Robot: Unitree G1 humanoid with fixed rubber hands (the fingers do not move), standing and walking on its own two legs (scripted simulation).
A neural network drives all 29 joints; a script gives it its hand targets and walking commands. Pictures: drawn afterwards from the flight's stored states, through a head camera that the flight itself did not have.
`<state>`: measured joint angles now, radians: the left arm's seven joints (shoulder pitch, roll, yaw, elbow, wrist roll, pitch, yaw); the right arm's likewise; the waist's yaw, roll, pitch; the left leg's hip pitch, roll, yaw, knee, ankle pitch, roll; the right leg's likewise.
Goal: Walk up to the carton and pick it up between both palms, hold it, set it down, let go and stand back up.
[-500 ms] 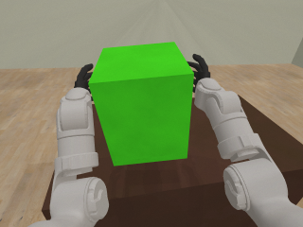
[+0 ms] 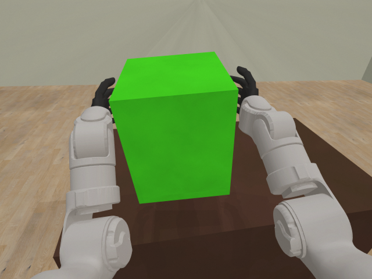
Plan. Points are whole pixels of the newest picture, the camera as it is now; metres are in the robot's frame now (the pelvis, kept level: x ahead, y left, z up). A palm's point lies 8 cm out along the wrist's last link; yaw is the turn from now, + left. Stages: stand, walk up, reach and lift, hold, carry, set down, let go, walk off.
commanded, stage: hold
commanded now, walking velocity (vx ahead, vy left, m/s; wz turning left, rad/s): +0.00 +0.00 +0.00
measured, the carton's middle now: (177, 125) +0.39 +0.02 +0.23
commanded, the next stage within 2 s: set down in 0.66 s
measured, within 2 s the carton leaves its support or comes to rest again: neither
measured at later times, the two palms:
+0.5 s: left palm (101, 114) +0.35 +0.17 +0.28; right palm (247, 103) +0.36 -0.12 +0.30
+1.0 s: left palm (96, 96) +0.36 +0.17 +0.31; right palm (246, 90) +0.37 -0.12 +0.32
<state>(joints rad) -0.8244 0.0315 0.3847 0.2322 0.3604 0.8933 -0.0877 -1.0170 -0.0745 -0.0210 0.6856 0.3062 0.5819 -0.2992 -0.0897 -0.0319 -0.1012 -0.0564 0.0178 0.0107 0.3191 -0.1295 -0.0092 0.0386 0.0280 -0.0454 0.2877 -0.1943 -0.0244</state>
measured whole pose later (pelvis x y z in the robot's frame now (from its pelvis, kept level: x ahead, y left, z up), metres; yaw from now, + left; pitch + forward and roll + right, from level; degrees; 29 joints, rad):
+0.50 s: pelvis +0.00 +0.00 +0.00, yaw +0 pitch -8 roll +0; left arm -0.82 0.03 0.38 0.22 0.36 0.90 -0.09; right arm -1.01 -0.08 -0.01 0.68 0.32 0.59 -0.31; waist -0.09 -0.03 -0.10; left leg -0.05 0.02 0.01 0.32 -0.13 -0.01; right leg 0.04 0.03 -0.04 0.29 -0.20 -0.02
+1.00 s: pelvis +0.00 +0.00 +0.00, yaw +1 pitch -10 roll +0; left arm -0.93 0.04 0.46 0.32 0.43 0.72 -0.13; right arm -1.07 -0.01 -0.17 0.76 0.14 0.40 -0.24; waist -0.09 -0.06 -0.06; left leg 0.01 0.01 0.00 0.28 -0.12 0.00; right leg 0.10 0.02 -0.05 0.28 -0.20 -0.03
